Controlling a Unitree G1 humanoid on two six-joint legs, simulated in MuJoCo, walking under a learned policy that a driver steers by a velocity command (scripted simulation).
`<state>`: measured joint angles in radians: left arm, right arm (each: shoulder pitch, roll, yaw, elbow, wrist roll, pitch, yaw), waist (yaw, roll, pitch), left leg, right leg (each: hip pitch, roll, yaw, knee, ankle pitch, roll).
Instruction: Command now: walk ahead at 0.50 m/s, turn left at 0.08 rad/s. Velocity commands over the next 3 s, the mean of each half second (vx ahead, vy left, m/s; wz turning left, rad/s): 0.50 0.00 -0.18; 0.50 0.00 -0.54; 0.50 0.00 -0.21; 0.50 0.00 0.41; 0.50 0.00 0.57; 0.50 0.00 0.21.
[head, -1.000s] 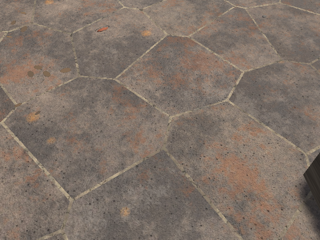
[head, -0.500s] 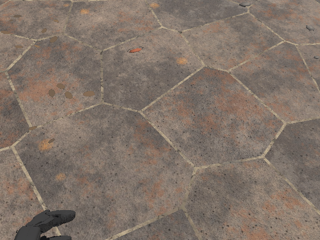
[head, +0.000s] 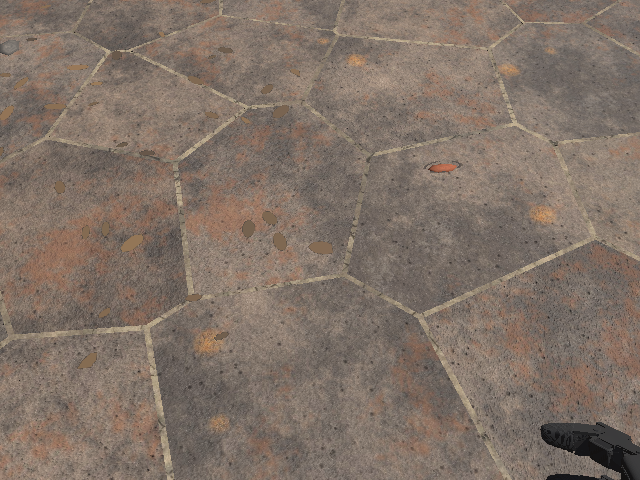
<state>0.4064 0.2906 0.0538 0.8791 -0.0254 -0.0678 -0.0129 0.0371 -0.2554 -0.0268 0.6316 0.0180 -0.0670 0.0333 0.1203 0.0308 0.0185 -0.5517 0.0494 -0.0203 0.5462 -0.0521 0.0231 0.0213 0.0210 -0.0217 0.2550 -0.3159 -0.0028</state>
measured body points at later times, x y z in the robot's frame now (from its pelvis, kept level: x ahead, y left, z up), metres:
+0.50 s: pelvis +0.26 +0.02 +0.00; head +0.29 +0.01 +0.45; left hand +0.49 +0.23 -0.10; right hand +0.25 -0.27 -0.13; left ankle +0.15 +0.13 -0.74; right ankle +0.43 -0.14 -0.70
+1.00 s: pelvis +0.55 -0.06 +0.00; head +0.57 -0.09 +0.45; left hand +0.71 +0.19 -0.11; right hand +0.66 -0.38 -0.08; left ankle +0.76 +0.00 -0.71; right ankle +0.43 -0.13 -0.74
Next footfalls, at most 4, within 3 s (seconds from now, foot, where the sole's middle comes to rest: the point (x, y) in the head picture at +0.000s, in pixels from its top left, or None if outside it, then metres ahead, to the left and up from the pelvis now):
0.06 left None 0.19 0.13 -0.77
0.60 right None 0.47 -0.14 -0.77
1.06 left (390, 341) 0.79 -0.03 -0.77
1.54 right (542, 323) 0.88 -0.39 -0.77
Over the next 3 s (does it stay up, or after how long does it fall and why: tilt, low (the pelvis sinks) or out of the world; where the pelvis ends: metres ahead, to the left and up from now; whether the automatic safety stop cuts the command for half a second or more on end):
stays up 1.56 -0.33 0.00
